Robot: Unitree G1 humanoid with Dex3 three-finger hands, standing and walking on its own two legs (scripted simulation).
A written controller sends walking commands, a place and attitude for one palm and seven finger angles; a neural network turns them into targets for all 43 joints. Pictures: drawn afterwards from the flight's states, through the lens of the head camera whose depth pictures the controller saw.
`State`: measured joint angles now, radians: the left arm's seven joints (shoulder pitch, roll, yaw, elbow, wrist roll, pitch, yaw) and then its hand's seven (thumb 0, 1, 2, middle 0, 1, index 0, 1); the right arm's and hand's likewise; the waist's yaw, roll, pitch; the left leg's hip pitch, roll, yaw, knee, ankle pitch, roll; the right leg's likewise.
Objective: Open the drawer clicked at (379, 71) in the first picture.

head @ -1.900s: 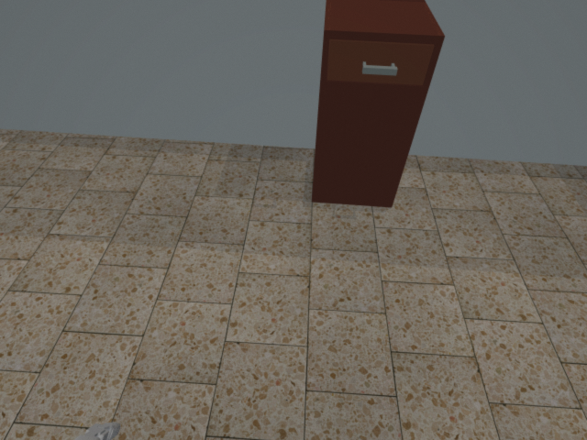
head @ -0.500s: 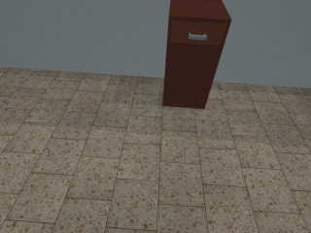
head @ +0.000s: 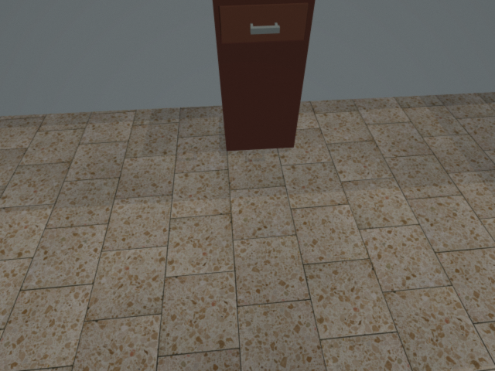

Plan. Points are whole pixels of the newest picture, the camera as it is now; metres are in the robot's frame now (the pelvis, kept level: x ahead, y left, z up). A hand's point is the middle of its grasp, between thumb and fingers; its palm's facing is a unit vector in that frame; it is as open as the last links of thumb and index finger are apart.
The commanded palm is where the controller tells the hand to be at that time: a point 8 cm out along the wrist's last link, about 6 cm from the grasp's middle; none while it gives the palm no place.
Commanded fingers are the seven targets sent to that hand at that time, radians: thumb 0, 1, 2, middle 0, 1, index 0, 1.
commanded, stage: walk to a spot facing it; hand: left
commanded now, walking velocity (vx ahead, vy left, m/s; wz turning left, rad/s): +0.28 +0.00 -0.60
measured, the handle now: (264, 27) +1.34 +0.05 -0.05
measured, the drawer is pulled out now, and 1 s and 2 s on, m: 0.00 0.00 0.00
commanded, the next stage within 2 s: none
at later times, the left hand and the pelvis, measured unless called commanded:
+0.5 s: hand out of the picture +0.07 +0.18 -0.14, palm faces -0.09 -0.97 -0.21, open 7.4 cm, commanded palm none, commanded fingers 0.00 0.90 0.90 -0.20 -0.30 -0.20 -0.30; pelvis +0.08 -0.01 +0.02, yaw -13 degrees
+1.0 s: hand (190, 223) +0.45 +0.19 -0.15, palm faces -0.46 -0.87 -0.19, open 7.4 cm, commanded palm none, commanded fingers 0.00 0.90 0.90 -0.20 -0.30 -0.20 -0.30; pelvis +0.28 +0.05 +0.02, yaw -32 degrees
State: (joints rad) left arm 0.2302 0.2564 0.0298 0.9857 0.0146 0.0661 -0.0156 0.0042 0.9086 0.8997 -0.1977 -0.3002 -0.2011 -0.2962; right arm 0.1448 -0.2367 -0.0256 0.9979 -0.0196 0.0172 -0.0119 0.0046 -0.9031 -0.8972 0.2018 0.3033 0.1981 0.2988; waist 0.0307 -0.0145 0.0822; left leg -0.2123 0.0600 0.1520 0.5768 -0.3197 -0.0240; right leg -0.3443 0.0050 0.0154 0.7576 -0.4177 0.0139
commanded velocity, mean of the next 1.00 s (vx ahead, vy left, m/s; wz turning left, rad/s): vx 0.32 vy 0.00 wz -0.58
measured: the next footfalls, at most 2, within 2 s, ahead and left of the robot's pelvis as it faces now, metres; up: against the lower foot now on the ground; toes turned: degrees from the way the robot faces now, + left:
left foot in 0.66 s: +0.28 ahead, +0.11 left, +0.00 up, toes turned -16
right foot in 1.28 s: +0.43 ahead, -0.15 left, +0.00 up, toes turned -51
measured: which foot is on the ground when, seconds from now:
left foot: down 0.00-0.04, up 0.06-0.64, down 0.66-1.00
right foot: down 0.00-0.66, up 0.68-1.00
